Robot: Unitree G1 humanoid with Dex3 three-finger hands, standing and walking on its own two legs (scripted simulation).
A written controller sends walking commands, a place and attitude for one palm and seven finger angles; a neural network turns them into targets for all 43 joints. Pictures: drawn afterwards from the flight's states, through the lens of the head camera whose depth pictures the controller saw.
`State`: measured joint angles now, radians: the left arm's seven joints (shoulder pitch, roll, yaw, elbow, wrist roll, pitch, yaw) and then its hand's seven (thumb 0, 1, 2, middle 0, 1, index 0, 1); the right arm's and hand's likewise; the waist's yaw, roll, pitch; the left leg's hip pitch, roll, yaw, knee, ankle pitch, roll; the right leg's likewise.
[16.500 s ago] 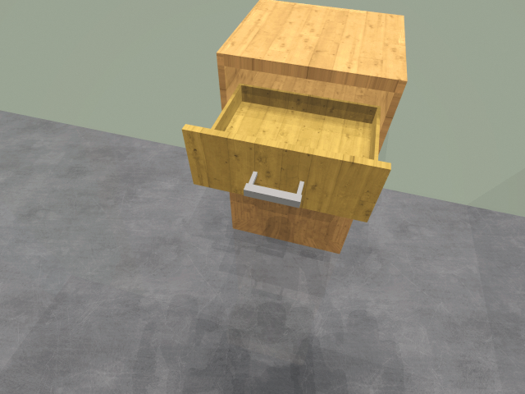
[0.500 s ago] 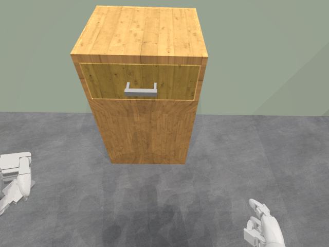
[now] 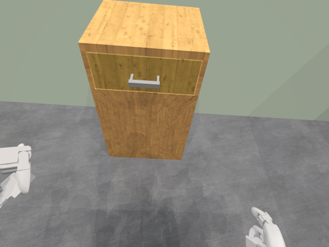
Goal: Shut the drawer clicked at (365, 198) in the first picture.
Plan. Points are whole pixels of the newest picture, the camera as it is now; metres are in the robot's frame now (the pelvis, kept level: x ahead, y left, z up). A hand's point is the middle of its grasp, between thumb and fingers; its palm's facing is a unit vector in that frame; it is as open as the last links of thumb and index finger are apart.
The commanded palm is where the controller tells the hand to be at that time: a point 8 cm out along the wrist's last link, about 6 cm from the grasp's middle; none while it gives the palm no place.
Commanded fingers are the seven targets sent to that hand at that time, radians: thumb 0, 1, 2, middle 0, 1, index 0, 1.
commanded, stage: step back with the hand held close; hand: left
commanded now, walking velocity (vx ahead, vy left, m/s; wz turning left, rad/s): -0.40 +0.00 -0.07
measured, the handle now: (144, 80) +0.74 +0.10 -0.06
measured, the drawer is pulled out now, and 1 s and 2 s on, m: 0.00 0.00 0.00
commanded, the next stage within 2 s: stop stepping back and stand still in 0.26 s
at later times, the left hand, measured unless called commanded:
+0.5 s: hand out of the picture +0.10 +0.20 +0.18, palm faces +0.16 -0.86 -0.49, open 3.3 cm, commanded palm +0.06 +0.25 +0.19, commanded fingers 0.00 0.90 0.90 -1.40 -1.60 -1.40 -1.60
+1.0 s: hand out of the picture +0.05 +0.24 +0.17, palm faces +0.33 -0.85 -0.40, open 3.3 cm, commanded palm +0.01 +0.28 +0.19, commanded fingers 0.00 0.90 0.90 -1.40 -1.60 -1.40 -1.60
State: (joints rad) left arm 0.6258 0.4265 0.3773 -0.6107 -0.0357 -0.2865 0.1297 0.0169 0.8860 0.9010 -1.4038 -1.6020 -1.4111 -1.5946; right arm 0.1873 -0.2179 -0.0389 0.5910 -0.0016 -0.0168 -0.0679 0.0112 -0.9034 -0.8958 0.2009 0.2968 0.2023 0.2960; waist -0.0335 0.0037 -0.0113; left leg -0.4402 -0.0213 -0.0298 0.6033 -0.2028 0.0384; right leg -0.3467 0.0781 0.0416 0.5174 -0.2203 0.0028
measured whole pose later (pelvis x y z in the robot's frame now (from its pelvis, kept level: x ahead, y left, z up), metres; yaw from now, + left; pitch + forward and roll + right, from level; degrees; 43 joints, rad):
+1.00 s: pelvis -0.15 +0.02 +0.00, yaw -5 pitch -1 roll -2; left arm 0.62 0.35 0.34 -0.54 -0.03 -0.23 0.15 0.02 0.89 0.90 -1.40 -1.60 -1.41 -1.60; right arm 0.28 -0.21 0.00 0.65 0.00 -0.11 -0.07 0.01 -0.90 -0.90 0.20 0.30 0.20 0.30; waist 0.01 0.02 -0.03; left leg -0.33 0.01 0.01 0.59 -0.27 0.03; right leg -0.17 0.02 -0.03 0.55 -0.36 0.00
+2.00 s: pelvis -0.15 +0.02 +0.01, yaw -4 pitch -2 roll -1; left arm 0.29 0.14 0.00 1.16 0.01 0.00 0.03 0.01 0.91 0.90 -0.24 -0.36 -0.25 -0.35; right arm 0.27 -0.14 -0.01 1.14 -0.02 0.02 -0.04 0.01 -0.92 -0.90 0.20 0.30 0.20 0.30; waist 0.00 0.02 0.04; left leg -0.24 -0.02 0.02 0.43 -0.16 0.04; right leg -0.14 0.00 -0.05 0.42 -0.25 -0.02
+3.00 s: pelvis -0.14 -0.01 +0.02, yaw -4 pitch -2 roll +0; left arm 0.20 0.20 0.01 1.15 0.01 -0.02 0.02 0.01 0.91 0.90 -0.20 -0.30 -0.20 -0.30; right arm 0.19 -0.21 -0.02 1.14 -0.02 0.00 -0.03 0.00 -0.91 -0.90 0.20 0.30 0.20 0.30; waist -0.01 0.01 0.06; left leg -0.20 0.01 0.01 0.39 -0.16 0.00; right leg -0.09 0.04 -0.06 0.37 -0.25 -0.05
